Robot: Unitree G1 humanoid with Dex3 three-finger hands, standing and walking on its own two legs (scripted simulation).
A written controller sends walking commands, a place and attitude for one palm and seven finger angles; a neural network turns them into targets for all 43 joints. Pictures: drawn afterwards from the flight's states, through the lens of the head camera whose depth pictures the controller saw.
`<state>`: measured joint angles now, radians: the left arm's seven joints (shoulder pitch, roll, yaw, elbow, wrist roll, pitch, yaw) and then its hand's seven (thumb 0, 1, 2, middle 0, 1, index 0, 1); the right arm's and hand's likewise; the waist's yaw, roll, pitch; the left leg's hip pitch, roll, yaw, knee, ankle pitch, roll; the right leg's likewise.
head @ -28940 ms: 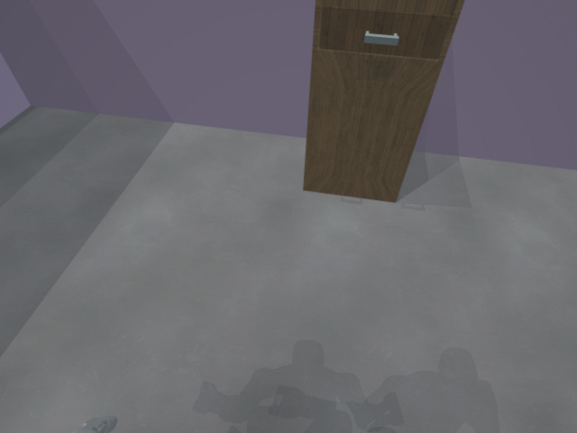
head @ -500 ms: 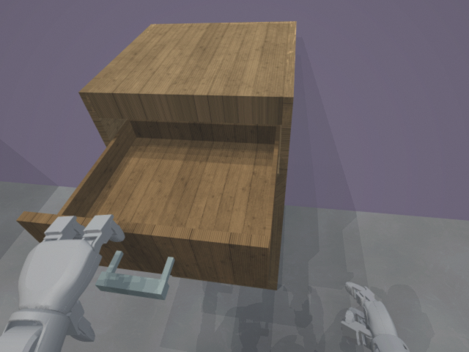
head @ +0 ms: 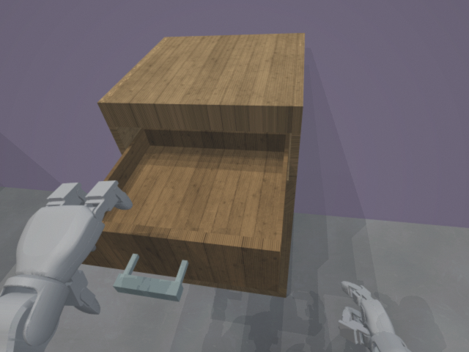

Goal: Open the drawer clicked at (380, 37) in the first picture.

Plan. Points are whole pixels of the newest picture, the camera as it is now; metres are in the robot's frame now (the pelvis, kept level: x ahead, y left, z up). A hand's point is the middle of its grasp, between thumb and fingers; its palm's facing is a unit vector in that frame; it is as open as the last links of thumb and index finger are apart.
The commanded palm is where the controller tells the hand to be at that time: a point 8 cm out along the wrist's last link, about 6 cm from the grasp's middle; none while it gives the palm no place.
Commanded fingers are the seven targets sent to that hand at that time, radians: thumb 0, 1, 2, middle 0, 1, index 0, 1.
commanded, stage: lift the hand off the handle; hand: left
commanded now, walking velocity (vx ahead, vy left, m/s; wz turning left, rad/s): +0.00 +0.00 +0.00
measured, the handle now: (153, 275) +0.23 +0.19 +0.02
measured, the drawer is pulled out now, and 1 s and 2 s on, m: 0.30 0.30 0.30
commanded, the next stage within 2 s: draw the hand back to the body in 0.18 s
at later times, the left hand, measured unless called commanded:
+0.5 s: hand (95, 248) +0.19 +0.22 +0.17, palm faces +0.13 -0.05 -0.99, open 13.8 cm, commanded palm +0.16 +0.23 +0.22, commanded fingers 0.00 -0.50 0.30 -0.30 -1.20 -0.30 -1.20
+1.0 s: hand (89, 243) +0.19 +0.22 +0.18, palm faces +0.31 -0.65 -0.70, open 13.7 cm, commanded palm +0.14 +0.25 +0.22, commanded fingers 0.00 -0.25 0.41 -0.28 -1.04 -0.28 -1.04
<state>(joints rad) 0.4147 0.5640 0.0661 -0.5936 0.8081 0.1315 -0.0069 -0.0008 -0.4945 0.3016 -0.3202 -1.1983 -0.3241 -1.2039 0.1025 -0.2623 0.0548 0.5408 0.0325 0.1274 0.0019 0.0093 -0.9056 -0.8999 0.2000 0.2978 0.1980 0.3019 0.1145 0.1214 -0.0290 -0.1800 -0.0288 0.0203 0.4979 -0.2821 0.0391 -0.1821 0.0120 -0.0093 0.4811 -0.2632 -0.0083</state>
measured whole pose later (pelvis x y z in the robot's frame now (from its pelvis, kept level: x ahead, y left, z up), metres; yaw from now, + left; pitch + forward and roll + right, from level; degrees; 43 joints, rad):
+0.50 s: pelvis -0.01 -0.01 +0.00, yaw +1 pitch -2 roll +0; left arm 0.38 0.62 0.12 -0.58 0.77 0.06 -0.07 0.00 -0.49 0.30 -0.32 -1.20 -0.32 -1.20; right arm 0.10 -0.27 0.06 0.55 0.03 0.10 0.00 0.01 -0.91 -0.90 0.20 0.30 0.20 0.30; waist 0.11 0.11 -0.01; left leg -0.19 -0.01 0.00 0.50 -0.27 0.02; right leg -0.19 0.03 -0.03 0.48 -0.25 -0.03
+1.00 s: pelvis +0.00 -0.02 +0.00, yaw +1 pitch -3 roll -1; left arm 0.50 0.47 0.31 -0.56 0.12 -0.09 0.05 0.00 -0.46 0.31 -0.32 -1.18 -0.32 -1.18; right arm 0.15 -0.24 0.03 0.54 0.04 -0.03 -0.05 0.01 -0.91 -0.90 0.20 0.30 0.20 0.30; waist 0.07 0.11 0.02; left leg -0.19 -0.01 0.00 0.53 -0.30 0.02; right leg -0.18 0.03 -0.04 0.50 -0.28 -0.03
